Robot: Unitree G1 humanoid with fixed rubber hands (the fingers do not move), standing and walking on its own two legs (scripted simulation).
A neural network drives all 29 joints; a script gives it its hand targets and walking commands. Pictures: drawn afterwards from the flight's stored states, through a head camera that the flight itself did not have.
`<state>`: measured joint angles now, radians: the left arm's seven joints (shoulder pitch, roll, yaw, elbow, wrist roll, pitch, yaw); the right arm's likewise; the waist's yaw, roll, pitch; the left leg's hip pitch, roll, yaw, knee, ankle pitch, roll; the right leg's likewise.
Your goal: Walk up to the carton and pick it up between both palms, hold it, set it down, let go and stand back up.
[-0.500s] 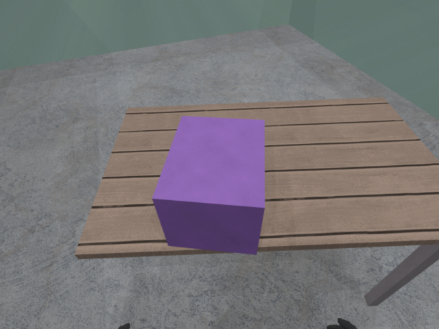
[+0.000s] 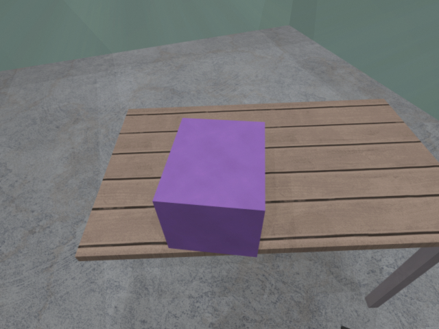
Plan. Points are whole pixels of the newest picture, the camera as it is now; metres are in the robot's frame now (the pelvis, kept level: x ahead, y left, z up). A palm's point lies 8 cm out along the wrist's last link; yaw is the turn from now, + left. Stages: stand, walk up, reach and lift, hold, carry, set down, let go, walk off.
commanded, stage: stand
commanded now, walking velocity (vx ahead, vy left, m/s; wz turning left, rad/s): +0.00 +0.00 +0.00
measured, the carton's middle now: (217, 183) +0.48 +0.02 -0.03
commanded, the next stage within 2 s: walk up in 0.74 s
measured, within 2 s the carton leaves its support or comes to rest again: neither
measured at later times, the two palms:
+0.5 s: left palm out of the picture +0.08 +0.23 -0.11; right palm out of the picture +0.08 -0.23 -0.11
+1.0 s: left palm out of the picture +0.04 +0.24 -0.12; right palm out of the picture +0.04 -0.24 -0.12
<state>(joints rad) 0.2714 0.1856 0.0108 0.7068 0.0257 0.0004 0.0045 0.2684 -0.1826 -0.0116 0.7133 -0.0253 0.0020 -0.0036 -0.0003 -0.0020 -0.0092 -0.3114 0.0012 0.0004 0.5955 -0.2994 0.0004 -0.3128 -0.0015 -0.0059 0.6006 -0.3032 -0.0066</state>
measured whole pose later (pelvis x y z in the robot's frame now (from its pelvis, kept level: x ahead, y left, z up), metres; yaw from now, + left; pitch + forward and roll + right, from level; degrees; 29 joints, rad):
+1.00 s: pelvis +0.00 +0.00 +0.01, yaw +0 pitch +0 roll +0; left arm 0.32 0.18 0.03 0.88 0.03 -0.02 0.04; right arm 0.29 -0.20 -0.03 0.90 -0.06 0.02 -0.01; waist 0.01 0.01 0.02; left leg -0.27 0.01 0.01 0.57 -0.30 0.00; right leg -0.25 0.00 0.00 0.50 -0.25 -0.01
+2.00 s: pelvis -0.02 +0.13 +0.01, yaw -12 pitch -1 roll +1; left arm 0.30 0.24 -0.03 0.93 0.01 -0.01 0.01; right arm 0.34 -0.25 0.05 0.89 -0.03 -0.02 -0.01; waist -0.01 0.01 0.02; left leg -0.19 0.06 0.12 0.49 -0.27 -0.02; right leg -0.20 0.02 0.02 0.51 -0.29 -0.02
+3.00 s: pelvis +0.01 -0.01 +0.00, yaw -14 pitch -4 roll +1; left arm 0.29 0.26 0.02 0.85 0.02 0.01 0.06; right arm 0.30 -0.33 0.00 0.92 -0.05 0.07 -0.02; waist 0.02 0.04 0.12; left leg -0.44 0.03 0.01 1.13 -0.54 -0.03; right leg -0.34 -0.07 -0.10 0.55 -0.14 -0.03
